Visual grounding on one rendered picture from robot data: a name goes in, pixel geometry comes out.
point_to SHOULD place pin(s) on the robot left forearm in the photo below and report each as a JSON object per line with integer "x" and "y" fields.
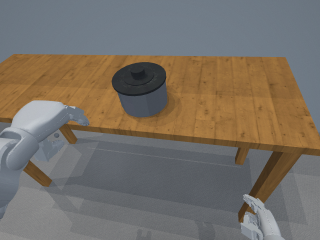
{"x": 17, "y": 146}

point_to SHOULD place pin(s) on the robot left hand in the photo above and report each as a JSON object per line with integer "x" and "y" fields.
{"x": 41, "y": 118}

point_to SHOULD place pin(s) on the pot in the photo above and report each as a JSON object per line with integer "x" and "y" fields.
{"x": 145, "y": 105}

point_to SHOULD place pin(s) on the knob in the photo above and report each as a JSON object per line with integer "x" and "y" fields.
{"x": 137, "y": 71}

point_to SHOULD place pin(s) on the lid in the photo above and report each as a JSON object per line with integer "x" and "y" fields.
{"x": 124, "y": 83}

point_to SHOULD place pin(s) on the table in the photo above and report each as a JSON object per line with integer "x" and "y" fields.
{"x": 236, "y": 101}

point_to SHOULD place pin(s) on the robot right hand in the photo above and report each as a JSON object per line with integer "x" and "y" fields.
{"x": 261, "y": 225}

